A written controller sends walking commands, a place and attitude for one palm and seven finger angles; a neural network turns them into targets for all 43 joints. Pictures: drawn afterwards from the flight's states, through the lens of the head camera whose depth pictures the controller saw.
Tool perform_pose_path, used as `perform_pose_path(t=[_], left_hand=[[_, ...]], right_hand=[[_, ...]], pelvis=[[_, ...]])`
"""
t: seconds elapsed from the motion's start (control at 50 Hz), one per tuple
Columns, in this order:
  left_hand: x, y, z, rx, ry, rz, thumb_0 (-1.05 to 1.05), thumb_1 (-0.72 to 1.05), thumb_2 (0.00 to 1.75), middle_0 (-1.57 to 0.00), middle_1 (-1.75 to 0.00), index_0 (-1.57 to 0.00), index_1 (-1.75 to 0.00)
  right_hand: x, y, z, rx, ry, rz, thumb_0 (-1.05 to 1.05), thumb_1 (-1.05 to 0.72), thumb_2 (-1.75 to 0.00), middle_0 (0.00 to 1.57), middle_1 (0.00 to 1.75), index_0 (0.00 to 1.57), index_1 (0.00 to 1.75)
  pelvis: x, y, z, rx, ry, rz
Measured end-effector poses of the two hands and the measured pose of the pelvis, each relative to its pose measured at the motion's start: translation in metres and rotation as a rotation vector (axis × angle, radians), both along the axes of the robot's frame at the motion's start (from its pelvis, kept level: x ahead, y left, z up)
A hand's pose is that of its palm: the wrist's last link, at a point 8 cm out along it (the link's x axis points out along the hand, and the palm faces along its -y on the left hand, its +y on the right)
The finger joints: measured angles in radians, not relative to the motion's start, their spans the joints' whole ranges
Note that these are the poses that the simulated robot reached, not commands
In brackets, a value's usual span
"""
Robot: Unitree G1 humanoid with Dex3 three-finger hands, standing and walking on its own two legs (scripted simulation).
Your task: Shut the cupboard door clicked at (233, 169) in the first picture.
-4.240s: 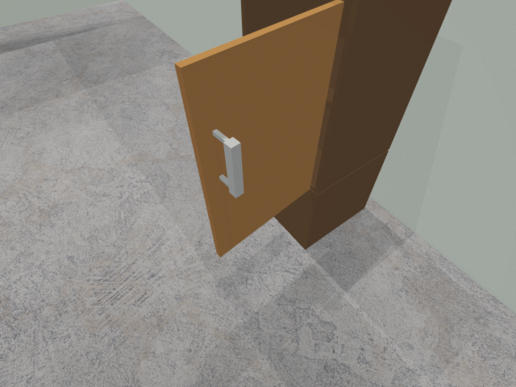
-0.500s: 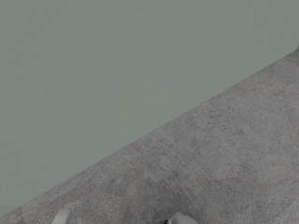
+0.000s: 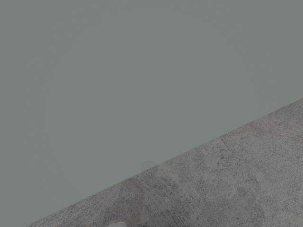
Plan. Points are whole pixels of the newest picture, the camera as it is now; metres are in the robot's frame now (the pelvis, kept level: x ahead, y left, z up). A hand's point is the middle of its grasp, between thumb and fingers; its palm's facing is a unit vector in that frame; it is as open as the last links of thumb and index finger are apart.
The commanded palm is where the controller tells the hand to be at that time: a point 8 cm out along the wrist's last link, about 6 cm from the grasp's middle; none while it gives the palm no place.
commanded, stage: turn to face it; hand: left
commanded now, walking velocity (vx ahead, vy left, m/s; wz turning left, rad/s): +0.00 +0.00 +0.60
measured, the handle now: out of the picture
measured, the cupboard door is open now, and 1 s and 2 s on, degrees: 96 96 96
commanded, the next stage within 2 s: none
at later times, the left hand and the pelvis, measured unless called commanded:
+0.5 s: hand out of the picture +0.08 +0.14 -0.15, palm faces +0.32 -0.92 -0.24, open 7.4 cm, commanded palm none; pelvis +0.07 -0.07 +0.01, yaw +20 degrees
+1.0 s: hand out of the picture +0.04 +0.10 -0.14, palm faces +0.61 -0.73 -0.30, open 7.4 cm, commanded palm none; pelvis +0.11 -0.11 +0.01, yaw +39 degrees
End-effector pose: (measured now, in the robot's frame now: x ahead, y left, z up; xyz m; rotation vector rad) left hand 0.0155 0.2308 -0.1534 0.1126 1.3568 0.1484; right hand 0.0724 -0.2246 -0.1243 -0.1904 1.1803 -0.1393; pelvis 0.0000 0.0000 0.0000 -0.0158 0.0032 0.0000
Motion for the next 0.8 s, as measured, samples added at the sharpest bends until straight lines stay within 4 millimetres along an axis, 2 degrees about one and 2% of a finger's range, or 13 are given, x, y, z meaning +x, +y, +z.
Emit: perform_pose_path(t=[0.08,0.16,0.24,0.3,0.38,0.44,0.52,0.6,0.68,0.8], left_hand=[[0.032,0.002,0.013,0.011,-0.067,0.037,0.01,0.91,0.9,-0.2,-0.3,-0.2,-0.3],[0.058,0.0,0.025,0.038,-0.129,0.059,0.01,0.91,0.9,-0.2,-0.3,-0.2,-0.3],[0.075,-0.008,0.034,0.076,-0.173,0.084,0.01,0.91,0.9,-0.2,-0.3,-0.2,-0.3],[0.079,-0.016,0.034,0.122,-0.212,0.109,0.0,0.91,0.9,-0.2,-0.3,-0.2,-0.3],[0.066,-0.029,0.041,0.135,-0.182,0.162,0.0,0.91,0.9,-0.2,-0.3,-0.2,-0.3],[0.055,-0.038,0.041,0.123,-0.161,0.212,0.0,0.91,0.9,-0.2,-0.3,-0.2,-0.3],[0.035,-0.047,0.03,0.092,-0.133,0.28,0.0,0.9,0.9,-0.2,-0.3,-0.2,-0.3],[0.006,-0.045,0.008,0.064,-0.08,0.353,0.0,0.9,0.9,-0.21,-0.3,-0.21,-0.3],[-0.009,-0.042,0.007,0.085,-0.035,0.418,0.01,0.9,0.9,-0.21,-0.3,-0.2,-0.3],[-0.003,-0.047,0.031,0.138,-0.088,0.491,0.01,0.91,0.9,-0.2,-0.3,-0.2,-0.3]], right_hand=[[0.009,-0.009,0.004,-0.022,0.056,0.035,0.0,-0.92,-0.9,0.2,0.3,0.2,0.3],[0.017,-0.027,0.007,-0.031,0.099,0.061,0.0,-0.92,-0.9,0.2,0.3,0.2,0.3],[0.03,-0.052,0.004,-0.032,0.121,0.077,0.01,-0.91,-0.9,0.2,0.3,0.2,0.3],[0.047,-0.074,-0.005,-0.028,0.124,0.09,0.01,-0.91,-0.9,0.2,0.3,0.2,0.3],[0.079,-0.091,-0.002,-0.04,0.117,0.141,0.01,-0.91,-0.9,0.2,0.3,0.2,0.29],[0.107,-0.091,0.006,-0.046,0.1,0.195,0.01,-0.91,-0.9,0.2,0.3,0.2,0.29],[0.151,-0.075,0.013,-0.056,0.056,0.299,0.01,-0.91,-0.9,0.19,0.3,0.19,0.29],[0.194,-0.049,0.009,-0.069,-0.035,0.403,0.01,-0.91,-0.9,0.19,0.3,0.19,0.29],[0.211,-0.033,0.013,-0.065,-0.065,0.474,0.01,-0.91,-0.9,0.2,0.3,0.2,0.29],[0.223,-0.031,0.008,-0.037,-0.019,0.55,0.01,-0.91,-0.9,0.2,0.3,0.2,0.3]], pelvis=[[0.009,-0.004,0.008,-0.012,0.015,0.049],[0.018,-0.016,0.012,-0.022,0.027,0.096],[0.028,-0.036,0.012,-0.025,0.032,0.151],[0.039,-0.056,0.003,0.013,0.042,0.184],[0.05,-0.065,0.007,0.018,0.025,0.256],[0.059,-0.069,0.012,0.039,0.023,0.304],[0.067,-0.069,0.011,0.052,0.024,0.361],[0.07,-0.061,-0.005,0.03,0.025,0.421],[0.073,-0.068,-0.003,0.028,0.02,0.462],[0.084,-0.085,0.005,0.009,0.015,0.537]])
